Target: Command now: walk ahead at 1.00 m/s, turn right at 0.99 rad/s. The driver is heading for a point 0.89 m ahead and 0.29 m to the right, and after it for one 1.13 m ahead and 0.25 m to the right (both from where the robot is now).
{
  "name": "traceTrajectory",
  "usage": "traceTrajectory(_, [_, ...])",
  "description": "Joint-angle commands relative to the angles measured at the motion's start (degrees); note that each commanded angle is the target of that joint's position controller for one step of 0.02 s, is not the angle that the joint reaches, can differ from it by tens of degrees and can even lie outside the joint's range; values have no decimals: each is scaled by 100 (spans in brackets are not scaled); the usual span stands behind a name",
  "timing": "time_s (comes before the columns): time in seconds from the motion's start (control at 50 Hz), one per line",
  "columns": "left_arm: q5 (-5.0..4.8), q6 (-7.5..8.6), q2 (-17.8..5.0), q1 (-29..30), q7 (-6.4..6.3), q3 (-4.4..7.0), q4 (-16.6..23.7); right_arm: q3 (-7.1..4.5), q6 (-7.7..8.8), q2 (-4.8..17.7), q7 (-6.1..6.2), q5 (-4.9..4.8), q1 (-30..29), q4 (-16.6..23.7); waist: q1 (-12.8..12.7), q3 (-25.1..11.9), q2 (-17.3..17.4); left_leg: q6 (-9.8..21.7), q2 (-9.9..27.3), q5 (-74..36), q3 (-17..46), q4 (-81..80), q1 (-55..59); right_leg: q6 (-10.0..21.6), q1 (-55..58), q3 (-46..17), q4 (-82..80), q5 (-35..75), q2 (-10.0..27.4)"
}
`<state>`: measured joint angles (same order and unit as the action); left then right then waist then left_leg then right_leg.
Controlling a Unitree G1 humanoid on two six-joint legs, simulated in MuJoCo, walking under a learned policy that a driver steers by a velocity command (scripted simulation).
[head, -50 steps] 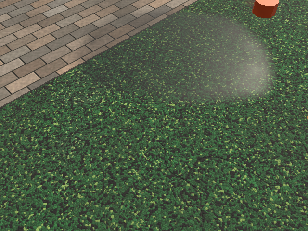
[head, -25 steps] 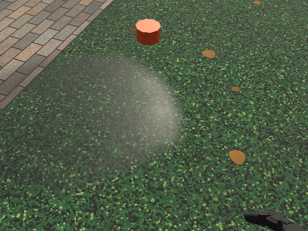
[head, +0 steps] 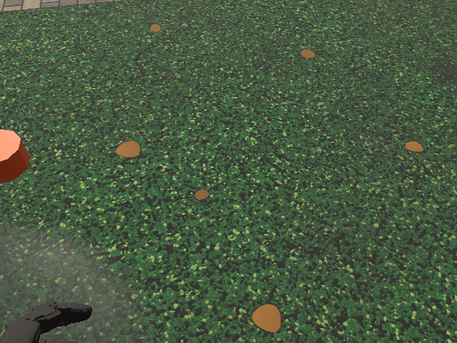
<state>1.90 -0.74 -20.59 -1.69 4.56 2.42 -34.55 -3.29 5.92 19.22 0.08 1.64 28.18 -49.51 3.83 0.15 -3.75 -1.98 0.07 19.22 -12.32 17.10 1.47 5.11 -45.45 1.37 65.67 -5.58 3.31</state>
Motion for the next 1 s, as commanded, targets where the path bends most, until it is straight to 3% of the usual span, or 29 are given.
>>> traceTrajectory(0.02, [-5, 38, 26, 554, 132, -125, 523, 0, 188, 372, -9, 1, -564, 368, -375, 823, 541, 324, 1170, -2768, 6, -1182, -799, 134, 343, 335, -1141, 640, 68])
traceTrajectory(0.08, [-21, 93, 71, 715, 154, -154, 467, -54, 115, 671, 75, 2, -163, 258, -381, 657, 668, 133, 1135, -6293, -457, -563, -104, 476, 1208, 1070, -2049, 476, -518])
traceTrajectory(0.12, [-25, 120, -156, -91, 55, -57, 223, -144, -51, 1016, 184, 4, -176, 292, -920, 68, 1004, 107, 1378, -8172, -428, 780, 272, 662, 2165, 1101, -2214, -67, -881])
traceTrajectory(0.14, [-37, 137, -375, -1080, -14, 63, -57, -194, -156, 1169, 210, 27, -418, 381, -1436, -402, 1109, 188, 1536, -8516, -316, 1992, 45, 811, 3205, 948, -2208, -376, -1017])
traceTrajectory(0.16, [-52, 182, -644, -2383, -131, 243, -489, -204, -234, 1171, 178, 46, -733, 544, -1948, -908, 1009, 298, 1561, -7784, -169, 3734, -775, 1039, 4762, 535, -2614, -543, -1058])
traceTrajectory(0.18, [-126, 164, -879, -2498, -302, 419, -695, -167, -254, 834, 73, 104, -750, 574, -1711, -796, 261, 251, 785, -2709, -113, 5764, -2240, 1187, 5782, -248, -2926, -925, -679])
traceTrajectory(0.2, [-32, 42, -1555, -1860, -353, 535, -462, -4, -184, 184, 10, 106, -491, 1137, -805, -943, -969, -39, -67, 1104, 273, 7844, -4480, 1924, 6808, -3069, -3261, -229, 607])
traceTrajectory(0.22, [-11, -13, -1585, -2232, -380, 599, -278, 5, -22, 511, 17, 18, -1045, 1585, -1209, -1735, -204, -31, -16, 720, 1524, 8033, -5288, 2444, 7262, -4585, -4433, -1263, 1064])
traceTrajectory(0.26, [-77, 88, -1046, -1968, -469, 503, -514, 68, 118, 549, 25, 32, -1439, 1568, -722, -162, 816, 4, 499, 148, 1667, 6697, -5139, 1959, 5405, -4127, -5225, -1198, 881])
traceTrajectory(0.3, [-92, 275, -759, -1583, -541, 379, -508, 101, -93, 483, 34, 226, -1203, 1450, -167, 228, 982, -171, 739, 410, 1698, 5936, -4281, 1758, 3944, -3176, -5229, -271, 361])
traceTrajectory(0.36, [-139, 480, -646, -1518, -481, 312, -537, 175, -332, 251, -32, 243, -1778, 1725, -90, 541, 787, -355, 872, 233, 1456, 4454, -3630, 1631, 2498, -2532, -5530, -132, -154])
traceTrajectory(0.42, [-140, 541, -728, -1567, -411, 384, -577, 305, -304, -12, -127, 56, -2571, 2002, -372, 546, 433, -271, 615, -1772, 1296, 2731, -2602, 1222, 1941, -2174, -5567, 400, -568])
traceTrajectory(0.48, [-210, 532, -846, -1879, -366, 449, -694, 257, -279, 182, -119, -48, -2743, 2003, -637, 272, 187, -87, 325, -2353, 1306, 1855, -2029, 932, 2723, -2405, -5258, 1282, -367])
traceTrajectory(0.52, [-180, 495, -987, -1932, -412, 491, -723, 138, -253, 487, -42, -39, -2304, 1865, -448, -88, 173, -2, 55, -1722, 1376, 1482, -1506, 681, 3488, -2540, -4363, 2455, -334])
traceTrajectory(0.54, [-141, 484, -1171, -1839, -402, 522, -728, 18, -225, 733, 28, -46, -1551, 1681, 1, -587, 292, 51, -93, -1131, 1300, 1468, -693, 530, 3602, -2425, -3296, 3057, -413])
traceTrajectory(0.56, [-101, 524, -1149, -1571, -377, 496, -705, -105, -206, 958, 131, -11, -311, 1395, 733, -1139, 380, 143, 93, -790, 1233, 1591, 597, 389, 3110, -2149, -1807, 3032, -573])
traceTrajectory(0.58, [-48, 620, -329, -1439, -403, 271, -546, -232, -162, 1335, 252, 155, 902, 1168, 1069, -1804, 1292, 297, 1345, 1233, 2596, 1421, 1789, 338, 2145, -1724, 370, 354, -936])
traceTrajectory(0.6, [-305, 646, 212, -2200, -371, 74, -182, -308, -157, 1777, 183, 275, 184, 1233, 69, -2228, 3339, 869, 2658, 2377, 6384, -287, 2143, 159, 652, -1126, 1528, -2275, -1437])
traceTrajectory(0.62, [-106, 550, -165, -2025, -434, 46, -452, -262, -192, 1138, 104, 197, -616, 1385, -9, -1357, 2130, 1100, 2456, 3244, 6469, -393, 1441, 258, 46, -1039, 1851, -1673, -807])
traceTrajectory(0.64, [1, 497, -306, -1605, -375, 73, -494, -157, -205, 638, 54, 135, -921, 1384, 15, -771, 1208, 1115, 2172, 2757, 5360, -236, 755, 218, 71, -900, 1585, -1198, -525])
traceTrajectory(0.66, [54, 468, -269, -1282, -301, 56, -447, -117, -201, 441, 19, 154, -933, 1220, -18, -339, 651, 1068, 1891, 1746, 4525, -237, 103, 173, 235, -853, 1270, -1036, -381])
traceTrajectory(0.72, [85, 343, 62, -889, -130, -60, -188, -18, -40, 209, -33, 80, -567, 659, -249, 124, 885, 963, 1479, 341, 3264, -452, -648, 80, 311, -1056, 671, -1215, -250])
traceTrajectory(0.78, [91, 304, 25, -248, -78, -133, 166, -29, 89, 338, -86, -14, -524, 471, -384, 446, 804, 1051, 1470, -593, 2440, -972, -837, -21, -71, -1009, -149, -719, -238])
traceTrajectory(0.84, [75, 408, 197, 261, 19, -277, 332, 2, 117, 352, -129, -72, -771, 389, -485, 695, 638, 805, 962, -3383, 1001, -1188, -1602, -102, 1329, -82, -2282, 301, -365])
traceTrajectory(0.9, [88, 472, 167, 3, 25, -263, 107, -67, 137, 745, -147, -177, -418, 136, -556, 307, 855, 698, 1003, -5081, 777, -802, -1182, 45, 2704, 273, -3095, 877, -725])
traceTrajectory(0.92, [-320, 545, -165, -275, -110, -42, 146, -218, 132, 1281, 48, -498, -596, 298, -851, -247, 1158, 691, 1125, -6006, 928, -99, -529, 77, 2993, -82, -3152, 801, -704])
traceTrajectory(0.96, [-208, 506, -513, -1551, -269, 142, -313, -175, 4, 1139, 185, -449, -858, 346, -1534, -924, 964, 358, 918, -6055, 776, 1872, -563, 257, 4383, -228, -3969, 1810, -555])
traceTrajectory(0.98, [-125, 450, -902, -2046, -373, 220, -508, -38, -22, 632, 202, -205, -623, 537, -1371, -1494, -7, 138, 389, -2313, 807, 3857, -1802, 393, 5953, -1297, -3393, 3988, 418])
traceTrajectory(1.0, [81, 450, -1047, -1844, -410, 126, -359, 170, 15, -28, 88, -87, 571, 405, -614, -2582, -1352, -40, -332, 1941, 1660, 6047, -3187, 1344, 7313, -3256, -2971, 6822, 1798])
